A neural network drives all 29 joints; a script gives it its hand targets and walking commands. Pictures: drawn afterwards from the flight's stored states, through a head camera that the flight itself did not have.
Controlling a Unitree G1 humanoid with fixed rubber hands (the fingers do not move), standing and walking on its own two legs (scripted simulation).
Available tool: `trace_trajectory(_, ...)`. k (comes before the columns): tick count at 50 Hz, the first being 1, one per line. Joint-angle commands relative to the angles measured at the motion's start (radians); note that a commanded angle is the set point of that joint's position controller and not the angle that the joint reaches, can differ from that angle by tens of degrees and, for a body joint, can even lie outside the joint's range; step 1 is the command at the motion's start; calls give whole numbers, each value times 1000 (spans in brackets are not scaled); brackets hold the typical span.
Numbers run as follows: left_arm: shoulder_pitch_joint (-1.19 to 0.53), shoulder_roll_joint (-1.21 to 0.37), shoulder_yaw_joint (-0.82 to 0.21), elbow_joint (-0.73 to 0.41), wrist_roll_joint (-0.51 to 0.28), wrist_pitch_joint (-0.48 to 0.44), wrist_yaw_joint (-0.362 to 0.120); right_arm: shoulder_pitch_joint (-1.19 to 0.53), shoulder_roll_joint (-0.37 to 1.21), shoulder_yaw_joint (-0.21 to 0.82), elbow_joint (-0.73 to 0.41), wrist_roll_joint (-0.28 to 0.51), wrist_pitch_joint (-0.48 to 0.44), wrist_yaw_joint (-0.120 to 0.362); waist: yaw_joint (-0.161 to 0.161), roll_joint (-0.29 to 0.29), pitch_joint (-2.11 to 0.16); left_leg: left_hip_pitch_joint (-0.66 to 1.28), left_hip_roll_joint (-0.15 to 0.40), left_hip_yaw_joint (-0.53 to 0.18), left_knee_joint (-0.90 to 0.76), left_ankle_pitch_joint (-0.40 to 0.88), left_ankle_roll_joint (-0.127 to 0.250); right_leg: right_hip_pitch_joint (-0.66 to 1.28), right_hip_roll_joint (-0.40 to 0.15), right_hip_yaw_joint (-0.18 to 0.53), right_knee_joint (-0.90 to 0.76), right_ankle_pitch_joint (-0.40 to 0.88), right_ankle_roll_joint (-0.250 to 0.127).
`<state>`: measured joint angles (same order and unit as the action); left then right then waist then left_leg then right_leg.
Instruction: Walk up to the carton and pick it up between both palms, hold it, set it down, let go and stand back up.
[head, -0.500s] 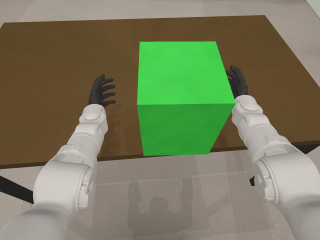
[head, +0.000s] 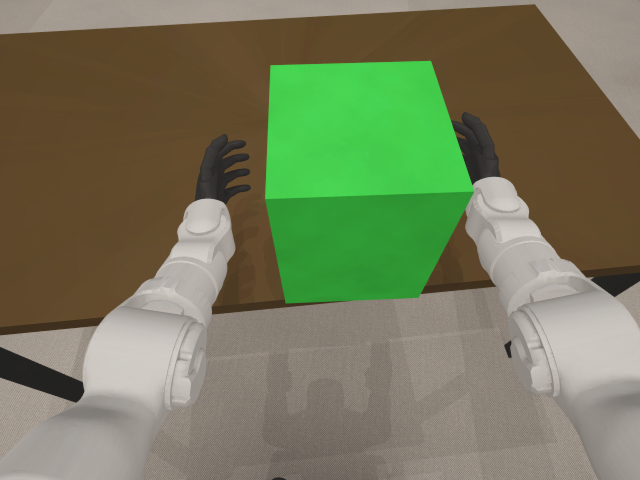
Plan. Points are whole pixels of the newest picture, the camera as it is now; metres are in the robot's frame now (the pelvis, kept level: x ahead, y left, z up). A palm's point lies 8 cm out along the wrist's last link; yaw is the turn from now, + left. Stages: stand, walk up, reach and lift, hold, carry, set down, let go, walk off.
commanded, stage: reach and lift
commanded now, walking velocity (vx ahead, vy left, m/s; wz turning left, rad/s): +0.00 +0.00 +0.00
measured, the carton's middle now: (351, 192) +0.48 +0.00 +0.04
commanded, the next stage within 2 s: none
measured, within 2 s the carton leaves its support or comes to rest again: leaves its support in 1.90 s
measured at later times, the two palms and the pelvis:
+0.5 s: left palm (229, 197) +0.45 +0.16 +0.07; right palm (463, 201) +0.44 -0.14 +0.08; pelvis +0.02 +0.01 +0.02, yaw +0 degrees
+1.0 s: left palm (229, 197) +0.45 +0.16 +0.07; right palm (462, 201) +0.44 -0.13 +0.08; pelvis +0.03 +0.01 +0.03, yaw -1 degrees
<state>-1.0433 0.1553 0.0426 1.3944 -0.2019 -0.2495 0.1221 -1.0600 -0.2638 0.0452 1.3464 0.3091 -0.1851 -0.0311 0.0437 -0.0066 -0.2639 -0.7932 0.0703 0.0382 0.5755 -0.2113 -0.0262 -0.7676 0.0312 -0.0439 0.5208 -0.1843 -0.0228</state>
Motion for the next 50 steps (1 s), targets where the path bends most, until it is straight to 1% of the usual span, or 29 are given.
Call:
trace_trajectory(1,-525,94,40,-245,37,-76,-1,-513,-74,-24,-204,-26,-52,-5,13,-32,-761,359,-54,31,22,369,-36,435,-8,16,30,442,63)
trace_trajectory(2,-527,115,55,-218,53,-72,1,-509,-92,-33,-207,-46,-53,-14,0,-40,-749,326,-57,30,14,346,-35,457,-10,22,36,447,64)
trace_trajectory(3,-530,84,59,-250,52,-83,3,-488,-53,-43,-206,-60,-48,-18,-3,-49,-770,312,-55,30,4,344,-34,485,-13,26,40,468,69)
trace_trajectory(4,-533,86,82,-252,78,-86,5,-493,-32,-57,-214,-80,-47,-25,5,-24,-784,305,-61,36,-4,333,-31,496,-21,34,41,490,71)
trace_trajectory(5,-531,61,82,-255,95,-84,6,-494,-24,-90,-202,-118,-46,-34,-18,-25,-777,308,-65,37,-1,346,-32,502,-20,31,48,493,72)
trace_trajectory(6,-520,54,110,-246,123,-80,3,-501,-16,-117,-238,-149,-51,-41,-9,-31,-795,324,-61,45,-10,341,-32,515,-15,27,34,487,70)
trace_trajectory(7,-531,34,126,-284,149,-80,6,-499,6,-148,-241,-183,-52,-46,-16,-19,-808,355,-60,43,-19,354,-36,508,-13,17,27,485,69)
trace_trajectory(8,-542,-2,140,-290,183,-71,6,-487,53,-162,-236,-204,-42,-43,-17,-4,-755,373,-58,40,-24,353,-34,493,-15,22,16,474,65)
trace_trajectory(10,-533,-46,195,-333,252,-55,9,-455,99,-238,-243,-284,-38,-46,-20,17,-745,425,-58,43,-33,413,-44,503,-10,11,-5,487,53)
trace_trajectory(11,-548,-120,219,-369,291,-51,1,-466,178,-268,-260,-329,-36,-36,-28,16,-731,445,-58,53,-44,414,-41,510,-12,5,-21,479,49)
trace_trajectory(12,-542,-172,260,-366,342,-47,-16,-458,262,-301,-282,-401,-39,-20,-16,-8,-721,447,-60,61,-58,405,-31,544,-13,2,-32,488,51)
trace_trajectory(13,-545,-296,274,-351,384,-43,-52,-477,416,-316,-316,-475,-41,13,-13,-33,-668,439,-63,59,-88,385,-13,590,-21,5,-48,503,55)
trace_trajectory(14,-556,-433,253,-337,442,-42,-97,-480,565,-326,-329,-573,-51,54,-26,-27,-645,453,-64,61,-121,356,-14,625,-25,-10,-60,524,61)
trace_trajectory(15,-510,-521,261,-308,503,-37,-126,-445,654,-358,-326,-666,-62,93,-25,-9,-606,503,-65,61,-142,355,-21,648,-24,-28,-69,539,59)
trace_trajectory(16,-479,-566,269,-307,535,-43,-135,-405,694,-396,-319,-735,-78,119,-26,12,-635,563,-55,65,-152,389,-25,658,-17,-42,-78,561,53)
trace_trajectory(17,-426,-459,341,-232,581,-36,-166,-241,809,-437,-299,-775,-57,105,-23,-10,-499,407,-81,89,-201,273,29,819,-62,29,-96,552,51)
trace_trajectory(18,-391,-478,368,-246,604,-35,-176,-254,788,-464,-343,-824,-57,109,-7,-17,-472,293,-78,86,-287,205,49,922,-72,34,-80,587,65)
trace_trajectory(19,-393,-474,386,-258,613,-33,-179,-241,804,-475,-337,-847,-60,115,-1,-27,-456,298,-71,91,-309,211,50,960,-65,23,-73,589,71)
trace_trajectory(20,-386,-486,391,-267,621,-28,-177,-240,800,-482,-341,-862,-69,121,11,-21,-437,332,-66,97,-306,232,38,934,-57,14,-81,577,71)
trace_trajectory(23,-371,-486,410,-303,645,-20,-161,-233,774,-493,-356,-890,-83,129,16,-27,-429,455,-54,110,-264,321,13,848,-34,-20,-108,528,73)
trace_trajectory(27,-337,-465,414,-331,650,1,-137,-204,738,-488,-346,-876,-79,122,23,-21,-393,544,-47,118,-225,407,-1,768,-19,-29,-129,489,68)
trace_trajectory(32,-315,-503,393,-369,652,28,-130,-198,749,-477,-343,-859,-79,126,26,-3,-370,612,-42,117,-194,476,-8,718,-14,-35,-141,471,60)
trace_trajectory(39,-284,-568,357,-410,652,60,-135,-188,786,-458,-357,-854,-83,141,25,11,-369,646,-40,113,-185,498,-7,708,-17,-40,-146,475,56)
trace_trajectory(50,-267,-605,337,-426,647,69,-149,-178,831,-430,-376,-855,-92,145,21,-2,-367,604,-45,111,-206,460,8,771,-29,-35,-134,526,64)
